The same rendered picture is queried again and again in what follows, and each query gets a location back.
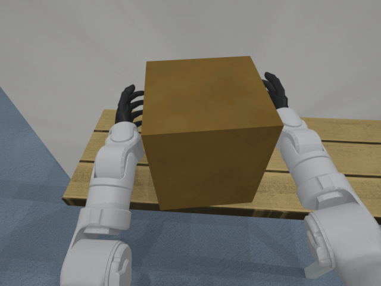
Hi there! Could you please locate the robot left upper arm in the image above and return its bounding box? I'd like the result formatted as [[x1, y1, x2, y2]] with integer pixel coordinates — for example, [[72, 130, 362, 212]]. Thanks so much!
[[60, 239, 132, 286]]

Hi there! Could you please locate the table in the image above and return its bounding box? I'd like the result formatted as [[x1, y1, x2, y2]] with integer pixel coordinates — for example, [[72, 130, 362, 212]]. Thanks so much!
[[62, 109, 381, 279]]

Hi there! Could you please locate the left robot hand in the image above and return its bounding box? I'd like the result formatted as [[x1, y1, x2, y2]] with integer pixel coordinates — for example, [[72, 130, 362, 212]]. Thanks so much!
[[115, 85, 144, 127]]

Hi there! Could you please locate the right robot hand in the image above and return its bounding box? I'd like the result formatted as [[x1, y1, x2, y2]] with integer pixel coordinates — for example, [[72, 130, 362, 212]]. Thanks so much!
[[262, 72, 288, 109]]

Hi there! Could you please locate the carton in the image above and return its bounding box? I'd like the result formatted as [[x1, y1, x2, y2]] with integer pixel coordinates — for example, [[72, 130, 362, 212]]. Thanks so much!
[[141, 56, 284, 210]]

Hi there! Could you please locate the robot left forearm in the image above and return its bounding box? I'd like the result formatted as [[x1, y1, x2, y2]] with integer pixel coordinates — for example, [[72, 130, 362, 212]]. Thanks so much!
[[60, 122, 144, 285]]

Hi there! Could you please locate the robot right forearm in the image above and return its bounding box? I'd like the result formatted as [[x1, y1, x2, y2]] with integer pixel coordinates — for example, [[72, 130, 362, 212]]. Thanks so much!
[[276, 107, 381, 238]]

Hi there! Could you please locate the robot right upper arm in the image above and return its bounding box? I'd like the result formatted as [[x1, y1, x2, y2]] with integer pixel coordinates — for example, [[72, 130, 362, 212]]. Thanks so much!
[[304, 202, 381, 286]]

